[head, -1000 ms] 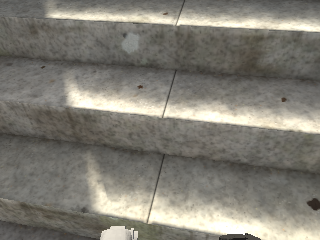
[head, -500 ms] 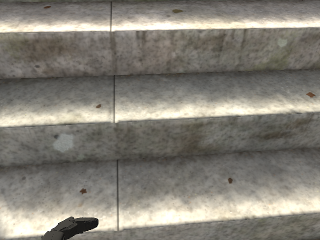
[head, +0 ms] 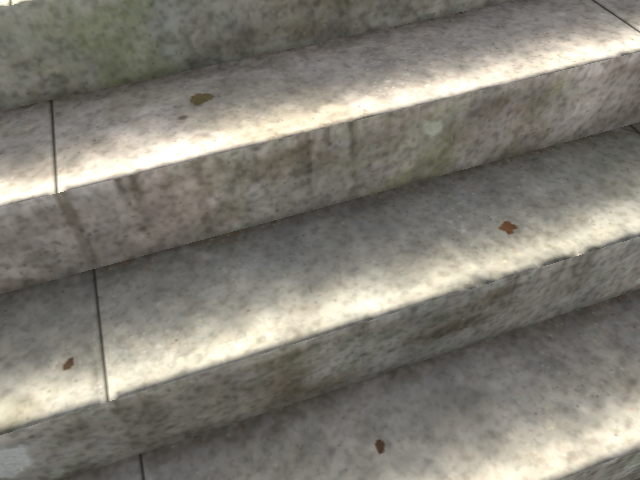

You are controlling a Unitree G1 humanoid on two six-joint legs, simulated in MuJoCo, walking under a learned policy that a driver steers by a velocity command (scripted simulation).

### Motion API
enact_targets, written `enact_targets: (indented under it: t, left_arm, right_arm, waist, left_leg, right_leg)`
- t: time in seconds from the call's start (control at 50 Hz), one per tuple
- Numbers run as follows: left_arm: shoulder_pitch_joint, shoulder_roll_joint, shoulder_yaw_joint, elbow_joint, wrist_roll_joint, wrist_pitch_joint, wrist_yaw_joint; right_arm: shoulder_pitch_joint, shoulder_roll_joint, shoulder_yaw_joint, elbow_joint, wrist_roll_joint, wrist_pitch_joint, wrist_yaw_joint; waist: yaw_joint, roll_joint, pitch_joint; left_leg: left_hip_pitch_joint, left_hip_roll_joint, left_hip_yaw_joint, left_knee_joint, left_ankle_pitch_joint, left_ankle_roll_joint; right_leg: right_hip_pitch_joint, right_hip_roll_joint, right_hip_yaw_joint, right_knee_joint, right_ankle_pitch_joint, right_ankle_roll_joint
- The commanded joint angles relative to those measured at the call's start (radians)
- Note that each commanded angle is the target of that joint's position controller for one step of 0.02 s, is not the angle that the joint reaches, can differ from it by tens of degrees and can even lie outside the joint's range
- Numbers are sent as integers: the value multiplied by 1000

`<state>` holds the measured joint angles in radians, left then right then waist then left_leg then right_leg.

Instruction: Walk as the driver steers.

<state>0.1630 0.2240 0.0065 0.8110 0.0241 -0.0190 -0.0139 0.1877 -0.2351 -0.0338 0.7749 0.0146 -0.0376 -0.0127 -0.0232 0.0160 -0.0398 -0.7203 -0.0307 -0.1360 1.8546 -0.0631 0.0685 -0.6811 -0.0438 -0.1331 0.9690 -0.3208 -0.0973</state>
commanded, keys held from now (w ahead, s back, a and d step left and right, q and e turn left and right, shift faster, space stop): q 0.84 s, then no key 0.16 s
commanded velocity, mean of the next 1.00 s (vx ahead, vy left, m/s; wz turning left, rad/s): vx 0.01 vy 0.00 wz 0.44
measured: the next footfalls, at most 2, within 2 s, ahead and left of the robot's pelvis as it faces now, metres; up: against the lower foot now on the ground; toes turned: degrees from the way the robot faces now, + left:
left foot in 0.44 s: +0.10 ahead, +0.16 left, +0.00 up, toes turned +19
right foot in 0.94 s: +0.19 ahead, -0.04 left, +0.00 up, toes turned +30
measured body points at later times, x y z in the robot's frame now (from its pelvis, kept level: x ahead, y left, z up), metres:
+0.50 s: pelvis +0.07 +0.05 +0.03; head +0.05 +0.07 +0.48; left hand +0.16 +0.34 -0.07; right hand +0.24 -0.16 -0.07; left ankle +0.06 +0.15 -0.68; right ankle +0.09 -0.08 -0.64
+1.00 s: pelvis +0.11 +0.03 +0.05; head +0.13 +0.02 +0.50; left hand +0.14 +0.33 -0.03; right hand +0.42 -0.03 -0.01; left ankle +0.06 +0.14 -0.66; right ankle +0.16 -0.05 -0.67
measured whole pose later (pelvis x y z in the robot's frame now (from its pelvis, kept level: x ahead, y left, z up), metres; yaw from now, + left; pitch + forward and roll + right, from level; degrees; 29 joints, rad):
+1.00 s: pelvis +0.11 +0.03 +0.05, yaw +31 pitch +3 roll -1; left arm 0.16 0.18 0.01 0.65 0.03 0.01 0.04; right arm 0.08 -0.20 -0.01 0.50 -0.01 0.03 -0.03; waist 0.01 0.07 -0.05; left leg -0.41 -0.08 -0.16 0.74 -0.41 -0.02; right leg -0.34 0.04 -0.03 0.61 -0.32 -0.03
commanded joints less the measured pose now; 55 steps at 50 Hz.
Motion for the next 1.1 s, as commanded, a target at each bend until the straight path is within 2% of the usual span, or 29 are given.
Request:
enact_targets:
  t: [0.02, 0.1, 0.12, 0.14, 0.24, 0.3, 0.32, 0.36, 0.38, 0.42, 0.44, 0.46, 0.48, 0.5, 0.56, 0.6, 0.64, 0.7, 0.74, 0.8, 0.88, 0.92, 0.94, 0.96, 0.98, 1.0, 1.02, 1.06, 1.1]
  left_arm:
    - [-37, -54, -30, -28, 18, -41, -7]
    - [-46, -3, -32, -48, 33, -7, 36]
    - [-64, -11, -42, -72, 59, -5, 37]
    - [-66, 20, -33, -77, 57, -9, 39]
    - [-22, 29, -10, -111, 20, -6, 90]
    - [-41, 69, 16, -146, 1, -1, 120]
    - [-100, 78, 24, -162, 0, 6, 111]
    - [-32, 111, 47, -140, -23, 17, 94]
    - [-17, 134, 59, -137, -13, 19, 85]
    - [9, 99, 53, -120, -32, 35, 76]
    - [62, 74, 52, -91, -40, 43, 67]
    - [50, 34, 47, -119, -20, 40, 59]
    - [-24, 16, 37, -167, -11, 25, 57]
    - [-83, 31, 47, -167, -32, 19, 52]
    - [-123, 41, 48, -189, -10, 20, 60]
    - [-147, 2, 27, -233, 5, 12, 66]
    - [-30, 19, 26, -182, -8, 21, 63]
    - [-57, -11, 6, -208, -16, 31, 64]
    - [-93, 5, 7, -227, -22, 29, 68]
    - [-47, 33, 15, -223, -29, 27, 70]
    - [-7, 20, 10, -221, -23, 16, 56]
    - [0, 6, 15, -203, -27, 7, 51]
    - [-13, 31, 23, -209, -6, 6, 50]
    - [25, 60, 30, -220, 14, 8, 50]
    - [-8, 54, 24, -242, 31, 14, 55]
    - [-31, 21, 17, -277, 37, 18, 55]
    - [-29, 17, 16, -292, 40, 21, 59]
    - [-38, -5, -1, -276, 24, 16, 67]
    - [-50, -17, -8, -240, -7, 44, 66]
  right_arm:
    - [148, 98, 46, -5, -5, 11, -17]
    - [83, 61, 37, -15, -25, 60, -63]
    - [121, 33, 21, 21, -14, 72, -69]
    - [127, 22, 14, 11, -23, 72, -70]
    - [33, 43, 7, -64, -39, 72, -73]
    - [-12, 80, 32, -121, -44, 82, -54]
    - [23, 80, 35, -98, -38, 90, -47]
    - [18, 53, 22, -103, -11, 113, -33]
    - [19, 19, 8, -104, -8, 120, -23]
    - [85, 2, -10, -89, -10, 118, -4]
    - [114, -37, -28, -82, -23, 111, 4]
    - [168, -169, -64, -105, -40, 93, 1]
    - [193, -193, -61, -154, -57, 70, 0]
    - [182, -162, -57, -168, -75, 51, 4]
    - [0, -100, -33, -224, -21, 65, -25]
    - [5, -55, -12, -255, -32, 81, -58]
    - [-60, -56, -8, -307, -50, 74, -56]
    - [-44, -70, -14, -322, -36, 83, -51]
    - [-30, -78, -15, -343, -61, 82, -50]
    - [-37, -89, -15, -375, -58, 87, -52]
    - [-128, -67, -7, -405, -35, 90, -51]
    - [-131, -43, 0, -385, -13, 93, -43]
    - [-110, -23, 5, -369, -18, 82, -31]
    - [-82, 16, 14, -346, -32, 63, -18]
    - [-16, 18, 10, -311, -25, 47, -9]
    - [-43, -53, -11, -291, -9, 41, -6]
    - [-114, -80, -22, -293, 4, 45, -5]
    - [-105, -18, -7, -257, -10, 62, -3]
    - [-75, 74, 27, -210, -17, 63, 6]
  waist:
    - [-49, -57, -25]
    - [-30, -141, 5]
    - [-14, -134, -42]
    - [-19, -140, -40]
    - [41, -113, -20]
    - [33, -117, -33]
    - [18, -121, -66]
    - [57, -139, -49]
    - [75, -129, -32]
    - [54, -99, -8]
    - [54, -7, 3]
    - [42, 246, -10]
    - [-7, 325, -89]
    - [-42, 198, -116]
    - [6, 27, -18]
    - [18, 47, -19]
    - [40, 70, -102]
    - [17, 94, -74]
    - [-9, 124, -69]
    - [-20, 180, -97]
    - [12, 118, -116]
    - [20, 98, -97]
    - [8, 36, -100]
    - [11, -100, -142]
    - [-10, -273, -153]
    - [25, -231, -152]
    - [58, -173, -129]
    - [31, -90, -90]
    - [5, -91, -20]
  left_leg:
    - [-159, 2, -100, 28, 116, 6]
    - [-200, 4, 18, -50, 100, -105]
    - [-168, -19, 54, 114, 118, -116]
    - [-198, -4, 62, 139, 100, -125]
    - [-274, 39, 54, 13, 63, -148]
    - [-193, 129, 79, -387, -44, -167]
    - [12, 119, 176, -562, -119, -153]
    - [173, 104, 250, -866, -370, -108]
    - [216, 101, 275, -916, -347, -87]
    - [294, 55, 276, -1261, -259, -10]
    - [369, 42, 209, -1377, -143, 19]
    - [569, 239, -134, -1375, 312, 105]
    - [627, 361, -401, -1456, 340, 288]
    - [602, 364, -447, -1502, 120, 327]
    - [520, 252, -273, -1467, -189, 200]
    - [531, 217, -270, -1438, -120, 192]
    - [488, 198, -187, -1408, 92, 162]
    - [459, 165, -154, -1407, 127, 142]
    - [473, 213, -218, -1395, 222, 172]
    - [545, 272, -346, -1383, 350, 208]
    - [564, 247, -323, -1335, 531, 168]
    - [516, 160, -222, -1293, 386, 91]
    - [434, 114, -176, -1237, 247, 53]
    - [265, 35, -99, -1107, -74, -7]
    - [197, -19, -45, -1014, -414, -93]
    - [192, 8, -1, -914, -506, -152]
    - [157, 21, 18, -785, -530, -189]
    - [175, 65, 15, -694, -501, -225]
    - [278, 77, 87, -1042, -466, -195]
  right_leg:
    - [144, -200, 276, -437, -4, 22]
    - [114, -205, 140, -544, 4, -19]
    - [133, -248, 163, -563, 70, -50]
    - [153, -269, 168, -581, 52, -62]
    - [332, -311, 156, -572, -9, -85]
    - [403, -332, 154, -599, -38, -89]
    - [324, -302, 51, -611, 46, -77]
    - [333, -315, 43, -621, 0, -106]
    - [343, -368, 68, -614, 10, -123]
    - [403, -318, 28, -479, 79, -74]
    - [365, -253, -29, -305, 57, -28]
    - [60, -134, -100, 53, -206, 83]
    - [-102, -12, 43, 299, -283, 180]
    - [-134, 0, 153, 465, -250, 193]
    - [-214, -16, 196, 519, -21, 194]
    - [-215, 4, 213, 475, 43, 211]
    - [-55, 27, 165, 456, 83, 202]
    - [34, 49, 119, 216, 0, 195]
    - [57, 54, 126, 140, -59, 196]
    - [79, 56, 171, 62, -148, 180]
    - [179, 48, 167, -177, -92, 155]
    - [343, 45, 129, -473, 170, 122]
    - [446, 0, 169, -492, 392, 100]
    - [626, -125, 306, -492, 777, 29]
    - [630, -272, 457, -532, 914, -130]
    - [585, -327, 508, -548, 832, -220]
    - [572, -317, 509, -554, 766, -244]
    - [508, -253, 472, -577, 641, -198]
    - [465, -106, 339, -611, 418, -84]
